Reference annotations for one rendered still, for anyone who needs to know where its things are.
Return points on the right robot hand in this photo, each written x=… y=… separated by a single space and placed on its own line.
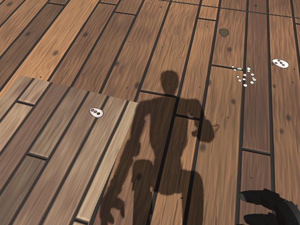
x=287 y=212

